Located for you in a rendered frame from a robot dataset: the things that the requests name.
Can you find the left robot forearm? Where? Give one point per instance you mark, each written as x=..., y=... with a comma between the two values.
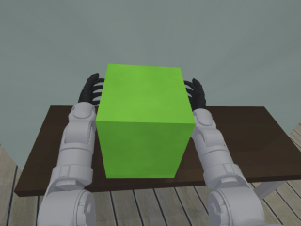
x=73, y=169

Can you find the right robot hand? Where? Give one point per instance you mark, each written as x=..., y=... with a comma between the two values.
x=197, y=100

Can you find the carton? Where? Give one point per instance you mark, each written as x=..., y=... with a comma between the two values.
x=144, y=121

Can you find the left robot hand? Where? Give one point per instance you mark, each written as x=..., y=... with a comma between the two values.
x=87, y=94

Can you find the right robot forearm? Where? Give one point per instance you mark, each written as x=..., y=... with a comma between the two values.
x=214, y=155

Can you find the right robot upper arm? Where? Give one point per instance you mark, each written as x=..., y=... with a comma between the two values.
x=235, y=206

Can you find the left robot upper arm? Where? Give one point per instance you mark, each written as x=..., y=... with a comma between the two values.
x=68, y=208

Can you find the table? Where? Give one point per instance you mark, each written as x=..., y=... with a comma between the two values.
x=257, y=144

